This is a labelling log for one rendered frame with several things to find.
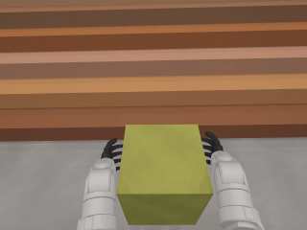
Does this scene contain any carton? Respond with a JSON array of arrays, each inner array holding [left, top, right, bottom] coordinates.
[[116, 124, 214, 225]]

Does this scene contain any robot right hand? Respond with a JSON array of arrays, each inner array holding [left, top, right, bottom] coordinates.
[[201, 131, 224, 165]]

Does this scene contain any robot left hand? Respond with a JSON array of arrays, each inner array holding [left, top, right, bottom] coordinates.
[[101, 138, 124, 171]]

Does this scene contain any robot left forearm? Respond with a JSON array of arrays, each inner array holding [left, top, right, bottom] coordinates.
[[77, 157, 118, 230]]

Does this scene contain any robot right forearm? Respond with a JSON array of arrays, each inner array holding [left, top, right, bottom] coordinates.
[[210, 150, 265, 230]]

